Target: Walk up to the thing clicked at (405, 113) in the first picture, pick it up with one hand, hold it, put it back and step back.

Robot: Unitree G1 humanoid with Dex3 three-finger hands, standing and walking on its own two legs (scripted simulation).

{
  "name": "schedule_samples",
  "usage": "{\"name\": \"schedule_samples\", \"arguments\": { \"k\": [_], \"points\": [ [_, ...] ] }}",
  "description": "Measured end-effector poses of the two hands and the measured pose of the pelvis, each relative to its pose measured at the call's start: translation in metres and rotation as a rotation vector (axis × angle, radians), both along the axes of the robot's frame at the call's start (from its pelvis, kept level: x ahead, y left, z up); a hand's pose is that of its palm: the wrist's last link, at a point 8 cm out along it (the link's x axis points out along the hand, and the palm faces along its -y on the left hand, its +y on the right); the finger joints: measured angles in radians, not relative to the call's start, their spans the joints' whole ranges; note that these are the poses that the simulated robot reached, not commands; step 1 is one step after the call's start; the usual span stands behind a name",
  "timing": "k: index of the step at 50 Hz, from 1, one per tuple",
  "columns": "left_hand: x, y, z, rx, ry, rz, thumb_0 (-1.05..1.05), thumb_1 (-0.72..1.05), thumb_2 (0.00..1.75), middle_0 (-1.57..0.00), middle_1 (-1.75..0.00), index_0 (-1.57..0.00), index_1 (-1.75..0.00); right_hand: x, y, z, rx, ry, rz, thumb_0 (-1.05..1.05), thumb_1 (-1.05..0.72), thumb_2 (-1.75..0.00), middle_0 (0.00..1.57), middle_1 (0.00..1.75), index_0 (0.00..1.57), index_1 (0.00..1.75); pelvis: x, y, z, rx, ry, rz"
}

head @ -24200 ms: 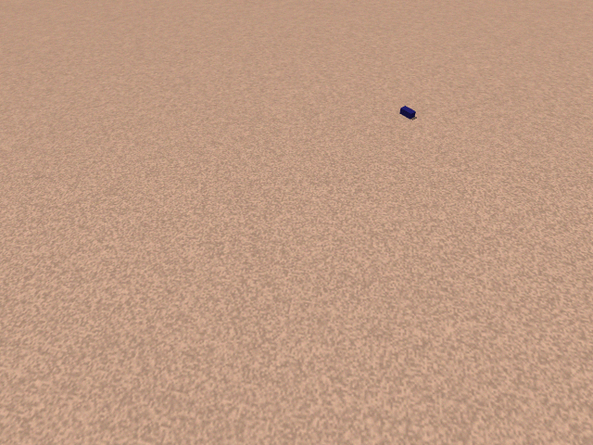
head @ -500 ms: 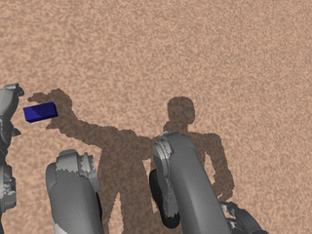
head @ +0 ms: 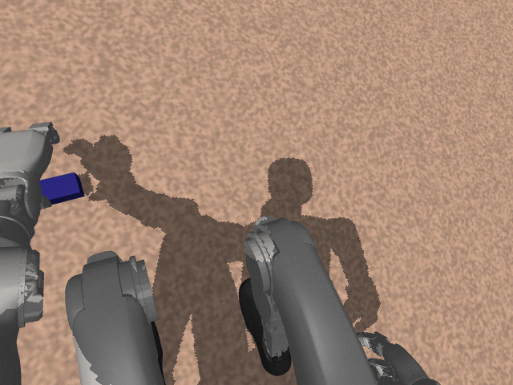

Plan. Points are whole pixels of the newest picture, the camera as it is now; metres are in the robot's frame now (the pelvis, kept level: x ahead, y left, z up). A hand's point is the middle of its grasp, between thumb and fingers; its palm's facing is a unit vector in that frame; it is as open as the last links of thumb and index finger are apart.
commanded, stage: approach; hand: left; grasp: from above
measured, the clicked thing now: (56, 190) +0.47 +0.27 -0.31
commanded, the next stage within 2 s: close in in 0.34 s
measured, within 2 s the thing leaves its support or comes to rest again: neither
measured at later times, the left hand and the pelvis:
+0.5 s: hand (17, 188) +0.45 +0.29 -0.19, palm faces -0.48 -0.07 -0.88, open 11.8 cm; pelvis +0.00 +0.00 +0.00, yaw +0 degrees
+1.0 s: hand (46, 188) +0.46 +0.27 -0.24, palm faces -0.46 -0.10 -0.88, open 12.6 cm; pelvis +0.00 +0.00 -0.02, yaw -3 degrees
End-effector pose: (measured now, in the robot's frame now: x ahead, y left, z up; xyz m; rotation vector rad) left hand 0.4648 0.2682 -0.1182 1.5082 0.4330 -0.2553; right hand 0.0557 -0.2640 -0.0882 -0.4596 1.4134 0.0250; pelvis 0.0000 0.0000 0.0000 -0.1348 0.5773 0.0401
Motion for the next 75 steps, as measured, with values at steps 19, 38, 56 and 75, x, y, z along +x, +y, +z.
{"name": "schedule_samples", "arguments": {
  "k": [19,38,56,75],
  "points": [
    [-0.002,0.013,-0.015,0.038,0.031,0.11,0.0,-0.15,0.68,-0.45,-0.65,-0.44,-0.66,-0.036,0.009,-0.007,0.059,0.086,-0.07,0.0,-0.91,-0.89,0.2,0.3,0.2,0.3,0.002,0.0,-0.005,0.003,0.0,-0.013],
    [-0.007,0.003,-0.029,-0.024,0.029,0.023,0.0,-0.2,0.74,-0.38,-0.72,-0.38,-0.72,0.003,-0.002,0.007,-0.016,-0.009,0.048,0.0,-0.91,-0.89,0.2,0.3,0.2,0.3,0.0,0.002,-0.007,-0.018,-0.028,-0.01],
    [0.004,0.003,-0.077,-0.013,0.05,0.072,0.0,-0.27,0.78,-0.31,-0.75,-0.3,-0.76,-0.049,0.015,0.006,0.04,0.123,0.048,0.0,-0.9,-0.89,0.2,0.3,0.2,0.3,0.002,0.005,-0.021,-0.041,-0.058,-0.037],
    [0.001,0.004,-0.092,-0.031,0.037,0.073,0.0,-0.27,0.78,-0.31,-0.74,-0.3,-0.75,-0.035,0.016,0.016,0.056,0.096,0.132,0.0,-0.9,-0.9,0.2,0.3,0.2,0.3,0.003,0.008,-0.021,-0.073,-0.086,-0.051]
  ]
}}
